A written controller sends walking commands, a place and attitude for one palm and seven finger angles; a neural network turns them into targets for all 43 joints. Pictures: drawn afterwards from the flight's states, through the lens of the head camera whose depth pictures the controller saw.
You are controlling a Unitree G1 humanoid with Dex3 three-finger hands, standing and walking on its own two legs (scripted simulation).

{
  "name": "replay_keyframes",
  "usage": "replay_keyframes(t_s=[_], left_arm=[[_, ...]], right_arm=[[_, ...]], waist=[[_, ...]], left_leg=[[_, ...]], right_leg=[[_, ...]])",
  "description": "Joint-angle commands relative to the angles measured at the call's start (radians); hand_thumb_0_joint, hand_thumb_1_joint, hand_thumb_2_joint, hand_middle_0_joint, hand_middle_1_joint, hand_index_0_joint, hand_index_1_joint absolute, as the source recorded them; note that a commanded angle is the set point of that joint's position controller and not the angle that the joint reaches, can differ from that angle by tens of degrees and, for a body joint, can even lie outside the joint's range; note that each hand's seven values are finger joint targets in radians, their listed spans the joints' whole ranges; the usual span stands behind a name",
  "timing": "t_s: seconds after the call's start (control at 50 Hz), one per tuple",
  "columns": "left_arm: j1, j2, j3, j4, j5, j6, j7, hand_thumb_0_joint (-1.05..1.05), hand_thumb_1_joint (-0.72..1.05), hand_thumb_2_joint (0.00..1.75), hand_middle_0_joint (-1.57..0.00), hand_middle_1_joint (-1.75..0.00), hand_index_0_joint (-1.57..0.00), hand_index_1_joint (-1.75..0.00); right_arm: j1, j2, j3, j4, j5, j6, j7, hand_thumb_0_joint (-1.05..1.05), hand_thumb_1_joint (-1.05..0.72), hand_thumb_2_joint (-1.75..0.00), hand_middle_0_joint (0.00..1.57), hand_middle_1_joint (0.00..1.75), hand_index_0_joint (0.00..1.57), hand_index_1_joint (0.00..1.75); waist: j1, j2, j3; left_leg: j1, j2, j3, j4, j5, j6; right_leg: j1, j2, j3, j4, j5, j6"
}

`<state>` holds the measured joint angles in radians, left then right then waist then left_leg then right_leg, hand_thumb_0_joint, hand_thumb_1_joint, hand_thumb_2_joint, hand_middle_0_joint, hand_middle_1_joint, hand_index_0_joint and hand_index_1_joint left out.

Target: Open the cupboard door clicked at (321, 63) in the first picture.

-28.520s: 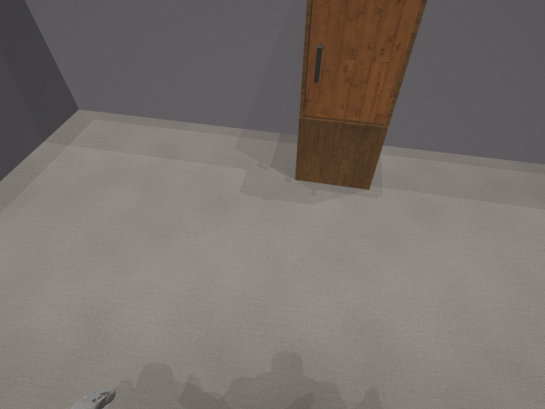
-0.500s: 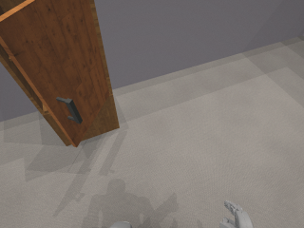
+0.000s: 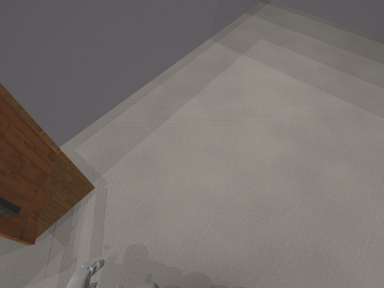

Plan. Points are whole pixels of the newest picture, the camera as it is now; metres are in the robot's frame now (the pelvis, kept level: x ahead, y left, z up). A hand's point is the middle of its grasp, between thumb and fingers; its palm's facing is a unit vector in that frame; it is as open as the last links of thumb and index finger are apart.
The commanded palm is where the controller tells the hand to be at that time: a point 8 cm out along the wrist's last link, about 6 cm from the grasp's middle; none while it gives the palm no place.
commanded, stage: walk to a spot facing it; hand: left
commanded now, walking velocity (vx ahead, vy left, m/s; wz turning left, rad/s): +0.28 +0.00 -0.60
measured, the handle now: out of the picture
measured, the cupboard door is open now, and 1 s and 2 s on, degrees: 48 48 48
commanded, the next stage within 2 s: turn to face it in 1.60 s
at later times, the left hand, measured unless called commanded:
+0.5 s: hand (110, 256) +0.20 +0.22 -0.17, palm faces -0.22 -0.96 -0.17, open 7.4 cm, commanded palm none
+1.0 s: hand (201, 148) +0.51 -0.01 -0.15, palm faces -0.53 -0.83 -0.21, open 7.4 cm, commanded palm none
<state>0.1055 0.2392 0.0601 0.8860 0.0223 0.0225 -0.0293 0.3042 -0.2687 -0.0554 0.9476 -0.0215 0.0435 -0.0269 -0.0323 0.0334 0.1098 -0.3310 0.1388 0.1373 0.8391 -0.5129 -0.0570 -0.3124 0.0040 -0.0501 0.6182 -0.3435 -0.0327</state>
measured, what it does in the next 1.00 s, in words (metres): walks ahead, turning right: left foot, then right foot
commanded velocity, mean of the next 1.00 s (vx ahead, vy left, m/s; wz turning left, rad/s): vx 0.34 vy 0.00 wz -0.49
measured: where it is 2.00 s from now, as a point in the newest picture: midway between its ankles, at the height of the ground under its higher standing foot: (263, 181)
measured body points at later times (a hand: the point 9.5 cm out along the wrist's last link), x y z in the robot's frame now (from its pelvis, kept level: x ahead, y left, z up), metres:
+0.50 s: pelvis +0.14 +0.02 +0.01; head +0.19 +0.04 +0.46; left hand +0.21 +0.27 -0.15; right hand +0.17 -0.23 -0.11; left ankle +0.15 +0.12 -0.72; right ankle +0.02 -0.08 -0.63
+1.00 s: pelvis +0.33 -0.11 +0.01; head +0.36 -0.14 +0.45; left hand +0.54 +0.04 -0.13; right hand +0.17 -0.28 -0.15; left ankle +0.34 +0.07 -0.62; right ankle +0.34 -0.14 -0.72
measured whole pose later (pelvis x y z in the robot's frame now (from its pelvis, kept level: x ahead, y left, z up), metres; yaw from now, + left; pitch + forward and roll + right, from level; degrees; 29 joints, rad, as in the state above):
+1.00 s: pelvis +0.33 -0.11 +0.01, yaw -32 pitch +0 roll +2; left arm 0.16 0.19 0.05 0.95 0.01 -0.04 -0.01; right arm 0.36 -0.15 -0.04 1.05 -0.02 -0.01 -0.01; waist -0.05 -0.01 0.09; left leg -0.43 0.12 0.04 1.26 -0.33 -0.03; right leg -0.29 0.08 -0.11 0.55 -0.27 -0.14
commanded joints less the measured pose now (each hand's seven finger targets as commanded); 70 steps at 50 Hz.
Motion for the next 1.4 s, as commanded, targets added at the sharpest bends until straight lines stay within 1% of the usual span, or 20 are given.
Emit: replay_keyframes(t_s=[0.0,0.26,0.32,0.34,0.36,0.38,0.42,0.52,0.7,0.78,0.8,0.82,0.84,0.86,0.92,0.96,1.06,1.28,1.34,1.38], left_arm=[[0.173,0.199,0.064,-0.017,-0.006,-0.01,0.05,0.0,0.9,0.9,-0.2,-0.3,-0.2,-0.3],[0.184,0.174,0.064,-0.007,0.008,-0.061,0.022,0.0,0.9,0.9,-0.2,-0.3,-0.2,-0.3],[0.13,0.154,0.067,-0.017,0.0,-0.056,0.019,0.0,0.9,0.9,-0.2,-0.3,-0.2,-0.3],[0.116,0.104,0.057,-0.024,-0.002,-0.057,0.014,0.0,0.9,0.9,-0.2,-0.3,-0.2,-0.3],[0.144,0.032,0.042,-0.034,-0.015,-0.057,0.004,0.0,0.9,0.9,-0.2,-0.3,-0.2,-0.3],[0.106,0.045,0.039,-0.061,-0.01,-0.065,0.002,0.0,0.9,0.9,-0.2,-0.3,-0.2,-0.3],[0.071,0.065,0.054,-0.039,0.012,-0.07,-0.008,0.0,0.9,0.9,-0.2,-0.3,-0.2,-0.3],[0.128,-0.012,0.03,0.007,0.009,-0.036,-0.026,0.0,0.9,0.9,-0.2,-0.3,-0.2,-0.3],[-0.097,-0.035,0.001,-0.049,0.002,-0.029,-0.037,0.0,0.9,0.9,-0.2,-0.3,-0.2,-0.3],[0.12,0.026,0.022,0.011,0.002,-0.037,-0.019,0.0,0.9,0.9,-0.2,-0.3,-0.2,-0.3],[0.278,0.061,0.037,0.056,0.005,-0.046,-0.013,0.0,0.9,0.9,-0.2,-0.3,-0.2,-0.3],[0.389,0.159,0.06,0.086,0.012,-0.057,-0.002,0.0,0.9,0.9,-0.2,-0.3,-0.2,-0.3],[0.43,0.233,0.075,0.092,-0.005,-0.056,0.012,0.0,0.9,0.9,-0.2,-0.3,-0.2,-0.3],[0.357,0.239,0.076,0.069,-0.019,-0.051,0.029,0.0,0.9,0.9,-0.2,-0.3,-0.2,-0.3],[0.146,0.092,0.025,0.035,-0.02,-0.068,0.036,0.0,0.9,0.9,-0.2,-0.3,-0.2,-0.3],[0.14,0.062,0.018,0.045,-0.01,-0.087,0.036,0.0,0.9,0.9,-0.2,-0.3,-0.2,-0.3],[0.258,0.019,0.018,0.105,-0.017,-0.112,0.034,0.0,0.9,0.9,-0.2,-0.3,-0.2,-0.3],[0.472,0.01,-0.005,0.209,-0.008,-0.12,0.066,0.0,0.9,0.9,-0.2,-0.3,-0.2,-0.3],[0.447,0.039,0.0,0.218,-0.005,-0.124,0.069,0.0,0.9,0.9,-0.2,-0.3,-0.2,-0.3],[0.403,0.058,0.006,0.22,-0.01,-0.13,0.069,0.0,0.9,0.9,-0.2,-0.3,-0.2,-0.3]], right_arm=[[-0.091,-0.064,-0.016,-0.125,0.005,-0.03,-0.001,0.0,-0.9,-0.9,0.2,0.3,0.2,0.3],[-0.201,-0.028,-0.034,-0.166,0.005,-0.076,0.037,0.0,-0.9,-0.9,0.2,0.3,0.2,0.3],[-0.057,-0.045,-0.035,-0.119,0.006,-0.099,0.023,0.0,-0.9,-0.9,0.2,0.3,0.2,0.3],[0.07,-0.096,-0.044,-0.077,0.003,-0.109,0.007,0.0,-0.9,-0.9,0.2,0.3,0.2,0.3],[0.202,-0.211,-0.072,-0.049,-0.018,-0.113,-0.001,0.0,-0.9,-0.9,0.2,0.3,0.2,0.3],[0.272,-0.231,-0.062,-0.049,-0.024,-0.11,-0.006,0.0,-0.9,-0.9,0.2,0.3,0.2,0.3],[0.145,-0.137,-0.035,-0.078,-0.023,-0.111,-0.003,0.0,-0.9,-0.9,0.2,0.3,0.2,0.3],[0.147,-0.027,0.013,-0.025,-0.007,-0.142,-0.017,0.0,-0.9,-0.9,0.2,0.3,0.2,0.3],[0.242,-0.029,0.02,0.055,-0.013,-0.126,-0.016,0.0,-0.9,-0.9,0.2,0.3,0.2,0.3],[0.172,-0.089,0.007,0.056,-0.007,-0.12,-0.015,0.0,-0.9,-0.9,0.2,0.3,0.2,0.3],[0.117,-0.102,0.006,0.039,0.001,-0.121,-0.011,0.0,-0.9,-0.9,0.2,0.3,0.2,0.3],[0.14,-0.056,0.011,0.029,0.021,-0.121,0.002,0.0,-0.9,-0.9,0.2,0.3,0.2,0.3],[0.154,-0.002,0.013,0.001,0.031,-0.123,0.0,0.0,-0.9,-0.9,0.2,0.3,0.2,0.3],[0.073,-0.036,0.002,-0.018,0.023,-0.11,0.003,0.0,-0.9,-0.9,0.2,0.3,0.2,0.3],[0.067,0.024,0.001,0.022,0.007,-0.083,0.006,0.0,-0.9,-0.9,0.2,0.3,0.2,0.3],[0.136,0.058,0.001,0.052,-0.001,-0.065,0.011,0.0,-0.9,-0.9,0.2,0.3,0.2,0.3],[0.07,0.066,-0.006,0.035,0.001,-0.058,0.017,0.0,-0.9,-0.9,0.2,0.3,0.2,0.3],[-0.313,0.055,0.005,-0.062,0.01,-0.084,0.041,0.0,-0.9,-0.9,0.2,0.3,0.2,0.3],[-0.251,0.051,0.006,-0.034,0.009,-0.096,0.032,0.0,-0.9,-0.9,0.2,0.3,0.2,0.3],[0.004,0.004,-0.008,0.046,0.001,-0.105,0.014,0.0,-0.9,-0.9,0.2,0.3,0.2,0.3]], waist=[[0.094,-0.267,-0.163],[0.069,-0.185,-0.038],[-0.007,-0.15,-0.085],[-0.063,-0.022,-0.136],[-0.11,0.306,-0.226],[-0.122,0.298,-0.229],[-0.054,0.089,-0.079],[0.022,0.134,-0.093],[-0.007,0.102,-0.011],[0.115,0.099,-0.112],[0.197,0.067,-0.184],[0.236,-0.118,-0.29],[0.209,-0.304,-0.382],[0.184,-0.187,-0.26],[0.034,-0.049,-0.029],[-0.007,-0.084,-0.041],[0.009,-0.136,-0.076],[0.093,-0.147,-0.003],[0.037,-0.134,-0.044],[-0.09,-0.108,-0.169]], left_leg=[[-0.378,-0.012,-0.124,0.329,0.009,-0.016],[-0.172,-0.088,-0.12,-0.091,0.152,-0.011],[0.167,-0.128,-0.086,-0.33,0.262,-0.006],[0.381,-0.067,-0.143,-0.414,0.21,0.011],[0.566,0.229,-0.518,-0.515,-0.016,0.096],[0.507,0.391,-0.742,-0.64,-0.118,0.178],[0.304,0.317,-0.593,-0.652,0.032,0.167],[0.327,0.142,-0.076,-0.525,0.901,0.019],[0.363,0.164,0.071,-0.553,0.997,0.104],[0.331,0.2,0.094,-0.277,1.291,0.108],[0.239,0.161,0.117,-0.082,1.2,0.083],[-0.02,0.057,0.139,0.24,0.722,0.046],[-0.275,-0.114,0.052,0.578,-0.074,0.007],[-0.357,-0.071,-0.112,0.643,-0.028,0.039],[-0.238,0.029,-0.151,0.482,0.218,0.026],[-0.164,0.019,-0.138,0.377,0.248,0.024],[-0.295,0.0,-0.118,0.233,0.355,0.005],[-0.399,-0.082,-0.033,-0.042,0.332,0.042],[-0.172,-0.17,0.036,-0.179,0.268,0.086],[0.208,-0.169,-0.001,-0.299,0.393,0.136]], right_leg=[[0.37,-0.29,0.409,-0.28,0.374,-0.187],[0.127,-0.203,0.46,-0.364,-0.046,-0.185],[-0.041,-0.127,0.396,-0.239,-0.009,-0.13],[-0.157,-0.048,0.325,-0.075,0.01,-0.087],[-0.368,0.093,0.164,0.269,-0.186,-0.022],[-0.438,0.068,0.117,0.509,-0.248,-0.006],[-0.45,-0.031,0.134,0.668,-0.071,0.003],[-0.429,-0.043,0.039,0.688,0.114,0.022],[-0.308,-0.022,-0.105,0.158,0.177,-0.02],[0.027,0.039,-0.118,0.076,0.095,-0.094],[0.255,0.043,-0.107,-0.003,0.144,-0.114],[0.549,-0.15,0.144,-0.094,0.108,-0.189],[0.671,-0.402,0.667,-0.244,0.188,-0.294],[0.532,-0.419,0.703,-0.342,0.108,-0.288],[0.065,-0.284,0.358,-0.409,0.166,-0.048],[-0.001,-0.217,0.253,-0.422,0.238,-0.093],[0.177,-0.143,0.188,-0.414,0.475,0.037],[0.464,-0.189,0.215,-0.333,0.973,-0.045],[0.438,-0.186,0.187,-0.214,1.262,-0.053],[0.276,-0.152,0.148,0.055,1.212,-0.017]])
